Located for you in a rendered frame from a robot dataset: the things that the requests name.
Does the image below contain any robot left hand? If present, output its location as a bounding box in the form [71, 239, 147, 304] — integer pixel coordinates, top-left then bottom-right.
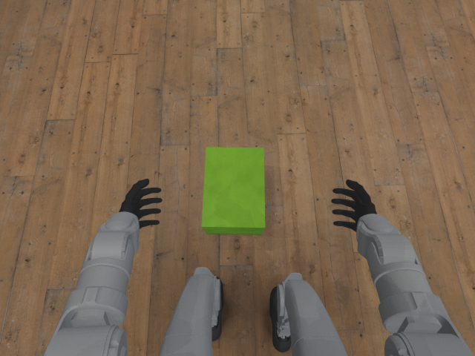
[119, 179, 163, 229]

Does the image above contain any carton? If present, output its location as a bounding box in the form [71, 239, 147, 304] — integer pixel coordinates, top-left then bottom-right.
[201, 147, 265, 235]

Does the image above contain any robot right hand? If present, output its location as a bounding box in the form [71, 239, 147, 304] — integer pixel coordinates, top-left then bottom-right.
[331, 179, 377, 232]

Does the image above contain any right robot upper arm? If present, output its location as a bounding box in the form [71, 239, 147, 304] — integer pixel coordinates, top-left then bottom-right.
[384, 332, 472, 356]

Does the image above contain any left robot upper arm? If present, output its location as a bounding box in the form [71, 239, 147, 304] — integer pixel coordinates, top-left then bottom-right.
[46, 325, 128, 356]

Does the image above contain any robot left forearm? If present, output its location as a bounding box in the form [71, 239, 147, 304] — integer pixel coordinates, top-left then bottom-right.
[43, 211, 140, 356]

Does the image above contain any robot right shin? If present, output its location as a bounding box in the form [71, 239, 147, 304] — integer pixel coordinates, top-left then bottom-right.
[277, 273, 303, 337]

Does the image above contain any robot right forearm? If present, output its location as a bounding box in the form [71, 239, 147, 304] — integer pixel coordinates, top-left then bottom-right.
[356, 214, 474, 356]

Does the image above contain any robot left thigh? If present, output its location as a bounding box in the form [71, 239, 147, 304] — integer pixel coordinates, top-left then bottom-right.
[159, 274, 220, 356]

